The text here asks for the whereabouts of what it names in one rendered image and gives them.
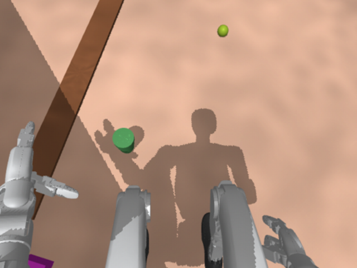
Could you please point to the right robot arm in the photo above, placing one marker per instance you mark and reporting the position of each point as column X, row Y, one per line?
column 299, row 260

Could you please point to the right robot foot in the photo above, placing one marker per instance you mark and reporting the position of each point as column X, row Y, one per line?
column 206, row 238

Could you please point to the right robot hand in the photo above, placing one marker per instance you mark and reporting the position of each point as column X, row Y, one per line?
column 277, row 250

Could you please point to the left robot arm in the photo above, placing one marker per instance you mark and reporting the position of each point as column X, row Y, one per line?
column 17, row 205

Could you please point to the left robot hand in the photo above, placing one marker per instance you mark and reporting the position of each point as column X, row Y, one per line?
column 20, row 167

